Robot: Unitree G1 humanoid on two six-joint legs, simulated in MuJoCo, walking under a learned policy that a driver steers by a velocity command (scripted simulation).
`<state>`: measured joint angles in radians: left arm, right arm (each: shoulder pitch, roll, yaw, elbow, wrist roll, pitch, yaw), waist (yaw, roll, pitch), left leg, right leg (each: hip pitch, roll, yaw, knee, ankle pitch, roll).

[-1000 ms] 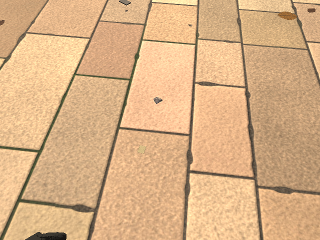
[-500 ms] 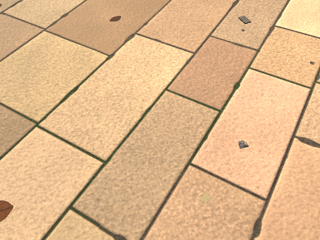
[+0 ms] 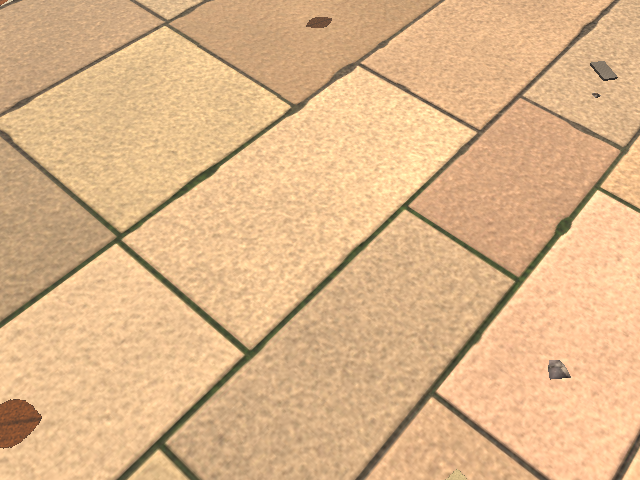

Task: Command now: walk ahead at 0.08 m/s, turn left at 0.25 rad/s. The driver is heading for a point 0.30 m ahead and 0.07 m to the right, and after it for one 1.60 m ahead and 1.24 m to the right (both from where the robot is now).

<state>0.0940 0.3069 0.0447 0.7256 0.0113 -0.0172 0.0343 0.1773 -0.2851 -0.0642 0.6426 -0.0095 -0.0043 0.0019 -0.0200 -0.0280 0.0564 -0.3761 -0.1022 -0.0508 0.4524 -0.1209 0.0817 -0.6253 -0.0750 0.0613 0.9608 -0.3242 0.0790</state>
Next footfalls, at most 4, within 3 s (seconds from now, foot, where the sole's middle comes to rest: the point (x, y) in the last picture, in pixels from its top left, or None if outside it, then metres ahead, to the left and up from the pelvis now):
0.14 right None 0.11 -0.17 -0.77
0.86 right None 0.08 -0.19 -0.77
1.42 left None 0.16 0.00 -0.77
1.82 right None -0.01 -0.22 -0.77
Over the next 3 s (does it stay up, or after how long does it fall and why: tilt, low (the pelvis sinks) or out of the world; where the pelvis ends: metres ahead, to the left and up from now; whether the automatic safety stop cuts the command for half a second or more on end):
stays up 0.23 -0.37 -0.02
